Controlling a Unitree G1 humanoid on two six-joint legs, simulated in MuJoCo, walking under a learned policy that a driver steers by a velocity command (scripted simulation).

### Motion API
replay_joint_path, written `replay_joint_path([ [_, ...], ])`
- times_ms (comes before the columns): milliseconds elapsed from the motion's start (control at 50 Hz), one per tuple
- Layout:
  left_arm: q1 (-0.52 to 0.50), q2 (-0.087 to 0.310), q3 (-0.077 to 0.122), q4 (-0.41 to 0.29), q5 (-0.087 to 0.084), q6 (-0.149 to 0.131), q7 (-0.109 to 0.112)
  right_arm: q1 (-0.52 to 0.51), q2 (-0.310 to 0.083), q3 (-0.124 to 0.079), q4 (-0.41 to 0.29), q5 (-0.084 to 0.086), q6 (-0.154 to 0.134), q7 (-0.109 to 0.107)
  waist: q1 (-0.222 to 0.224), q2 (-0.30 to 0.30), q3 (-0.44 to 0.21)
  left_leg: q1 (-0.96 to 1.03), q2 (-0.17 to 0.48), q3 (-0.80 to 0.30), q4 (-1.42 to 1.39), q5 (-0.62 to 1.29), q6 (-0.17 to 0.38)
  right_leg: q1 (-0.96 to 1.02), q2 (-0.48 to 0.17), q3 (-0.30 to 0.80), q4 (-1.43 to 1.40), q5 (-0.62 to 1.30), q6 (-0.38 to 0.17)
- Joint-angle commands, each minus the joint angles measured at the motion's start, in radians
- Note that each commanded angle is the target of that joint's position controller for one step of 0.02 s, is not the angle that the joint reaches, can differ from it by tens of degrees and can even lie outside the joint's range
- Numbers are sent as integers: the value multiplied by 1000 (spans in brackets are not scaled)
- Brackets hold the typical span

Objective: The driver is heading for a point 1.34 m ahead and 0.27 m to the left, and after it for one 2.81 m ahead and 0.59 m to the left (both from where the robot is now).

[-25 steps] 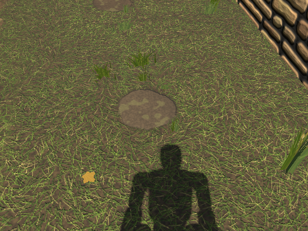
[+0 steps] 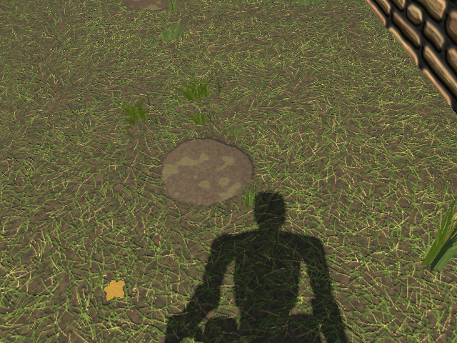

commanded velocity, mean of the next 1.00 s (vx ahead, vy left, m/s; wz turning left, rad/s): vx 0.15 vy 0.00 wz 0.35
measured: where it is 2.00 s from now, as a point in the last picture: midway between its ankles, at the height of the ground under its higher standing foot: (184, 312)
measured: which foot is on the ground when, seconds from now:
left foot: up 0.00-0.38, down 0.40-0.94, up 0.96-1.00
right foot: down 0.00-0.40, up 0.42-0.92, down 0.94-1.00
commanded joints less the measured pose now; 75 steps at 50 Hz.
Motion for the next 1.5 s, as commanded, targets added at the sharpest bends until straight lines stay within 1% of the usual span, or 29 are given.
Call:
replay_joint_path([
  [20, 115, 40, -12, 10, 2, -10, 8, 79, -7, -4, -28, -8, 13, 7, -13, -82, -19, -137, 58, -27, 34, 65, 1, 123, -280, 226, -267, 637, -127],
  [60, 135, 34, -27, 19, 12, -24, 17, 81, 1, -7, -24, 3, 36, 7, -35, -91, -41, -79, 30, -25, -40, 95, -4, 106, -262, 139, -250, 792, -112],
  [100, 128, 78, -25, 8, 13, -26, 29, 20, -6, -11, -54, 4, 52, 2, -44, -114, -39, -104, 13, -6, -126, 116, -8, 122, -259, 92, -233, 841, -113],
  [220, 185, 106, -9, -8, 9, 16, 55, -186, -17, -15, -159, -1, 66, 9, 4, -151, -49, -155, 22, 57, -279, 146, 2, 169, -294, 43, -189, 694, -136],
  [340, 176, 143, 22, -33, 15, 44, 61, -249, -23, -28, -217, -2, 75, 20, 25, -127, -24, -144, 18, 91, -391, 45, 33, 200, -351, 58, -105, 541, -140],
  [400, 172, 156, 37, -40, 15, 53, 52, -169, -52, -46, -216, 0, 54, 16, -24, -37, -80, 56, 9, 44, -640, 255, 73, 133, -294, -25, 148, 457, -46],
  [420, 171, 127, 32, -85, 10, 55, 46, -96, -181, -78, -221, -16, 40, 7, -38, 162, -144, 218, 228, -262, -725, 617, 149, -49, -191, -104, 440, 135, 29],
  [440, 95, 82, 21, -145, -3, 72, 47, -46, -243, -99, -217, 7, 51, 5, -72, 257, -171, 261, 411, -527, -777, 930, 336, -253, 15, -28, 619, -458, 67],
  [460, 68, 111, 25, -142, 12, 87, 47, -41, -218, -94, -207, 22, 60, 5, -48, 74, -138, 227, 378, -441, -778, 823, 342, -269, -48, 86, 701, -417, 76],
  [500, 44, 96, 24, -147, 0, 82, 42, -175, -170, -81, -244, 13, 78, -5, 5, -6, -37, 108, 262, -318, -812, 626, 261, -287, -72, 120, 657, -257, 82],
  [540, 65, 120, 33, -146, 23, 87, 38, -233, -144, -72, -274, 14, 81, -7, 33, 21, -57, 94, 192, -254, -810, 646, 221, -257, -64, 118, 624, -168, 85],
  [600, 63, 110, 33, -166, 18, 103, 33, -192, -176, -81, -277, 13, 65, 3, 32, 3, -106, 129, 178, -257, -797, 683, 215, -251, -50, 129, 584, -138, 98],
  [680, -16, 124, 32, -208, 27, 101, 10, -136, -182, -83, -274, 5, 65, 9, -7, 81, -86, 147, 159, -368, -934, -6, 220, -295, -60, 129, 426, -116, 116],
  [840, -64, 105, 16, -237, 21, 50, -14, -84, -198, -82, -253, -3, 35, 22, -31, 71, -47, 108, 178, -385, -962, -85, 211, -152, -42, 94, 160, -142, 74],
  [920, 102, 86, 12, -185, 13, 26, -3, -155, -190, -80, -271, 13, 34, 27, 66, 13, -23, -139, 118, -339, -856, -161, 164, 221, 3, 42, -124, -51, 19],
  [940, 186, 110, 17, -162, 16, 13, 6, -180, -144, -67, -286, 12, 28, 24, 101, -45, -29, -263, 58, -295, -739, -166, 124, 365, -62, 132, -187, -113, 9],
  [960, 294, 184, 27, -152, 28, 1, 16, -208, -44, -40, -316, 10, 17, 25, 133, -234, -63, -354, -55, -137, -424, -139, 67, 439, -313, 444, -352, -400, -21],
  [980, 276, 284, 52, -144, 26, 1, 15, -230, -86, -48, -332, 6, 9, 29, 107, -264, 56, -536, -115, -68, -285, -87, 62, 356, -428, 731, -472, -607, -94],
  [1020, 152, 189, 35, -170, 5, -4, 1, -190, -149, -63, -308, -11, 0, 54, 15, -131, 101, -509, -13, -120, -171, 86, 60, 264, -360, 616, -458, -514, -102],
  [1100, 190, 120, 18, -143, 1, -31, -11, -206, -112, -54, -280, -23, 11, 74, 15, -126, 23, -476, 41, -22, -91, 261, 5, 302, -228, 327, -439, -23, -76],
  [1220, 319, 111, 10, -83, 0, -36, -8, -424, -76, -31, -347, -18, 22, 73, 69, -138, 41, -502, 54, 64, -257, 343, -38, 335, -197, 207, -397, 404, -98],
  [1300, 347, 135, 10, -59, 5, -35, 1, -517, -70, -18, -378, -7, 19, 72, 83, -154, 56, -396, 27, 95, -457, 359, -8, 360, -218, 182, -380, 509, -100],
  [1360, 322, 155, 12, -46, 7, -31, 8, -472, -92, -24, -370, -6, 14, 59, 38, -161, 36, -248, -14, 108, -544, 297, 46, 392, -246, 156, -288, 762, -87],
  [1400, 305, 174, 15, -39, 6, -23, 10, -267, -135, -46, -304, -7, 2, 39, -52, -148, -82, 17, -71, 113, -612, 283, 87, 383, -229, 140, -39, 965, -61],
  [1420, 288, 168, 11, -46, -2, -20, 8, -107, -170, -61, -259, -19, -10, 27, -123, -125, -173, 267, -13, 56, -643, 317, 113, 244, -197, 125, 164, 810, -48],
  [1440, 323, 87, -10, -89, -25, -18, -1, 33, -268, -83, -246, -51, -18, 14, -134, 33, -328, 565, 277, -277, -662, 157, 172, -31, -111, 84, 497, 355, -24],
  [1460, 405, 68, -6, -80, -44, -13, 4, 29, -293, -92, -240, -30, -8, 26, -86, 180, -432, 639, 470, -684, -808, 129, 256, -233, 37, 117, 775, -280, -13],
  [1480, 322, 146, 16, -83, -18, -4, 8, -68, -237, -81, -252, -5, 0, 31, -59, 41, -283, 490, 418, -576, -836, 75, 226, -293, -32, 185, 819, -198, -27],
  [1500, 250, 125, 13, -98, -12, -8, 1, -155, -165, -60, -261, -2, -7, 32, -35, 6, -138, 326, 373, -425, -878, 104, 198, -296, -69, 182, 776, -122, -30],
])
Velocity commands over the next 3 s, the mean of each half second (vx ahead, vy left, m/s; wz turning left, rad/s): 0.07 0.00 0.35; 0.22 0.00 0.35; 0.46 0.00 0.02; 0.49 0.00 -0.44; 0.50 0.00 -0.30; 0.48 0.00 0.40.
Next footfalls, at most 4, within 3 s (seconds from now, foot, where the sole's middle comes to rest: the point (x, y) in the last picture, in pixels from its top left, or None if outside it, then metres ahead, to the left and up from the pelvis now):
0.40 left None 0.13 0.10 -0.77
0.94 right None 0.21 -0.08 -0.77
1.42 left None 0.45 0.23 -0.77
1.98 right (196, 255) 0.75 0.16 -0.77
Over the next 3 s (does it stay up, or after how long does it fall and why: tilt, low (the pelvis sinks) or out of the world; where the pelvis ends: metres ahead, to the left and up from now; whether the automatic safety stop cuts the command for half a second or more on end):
stays up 1.16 0.24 0.01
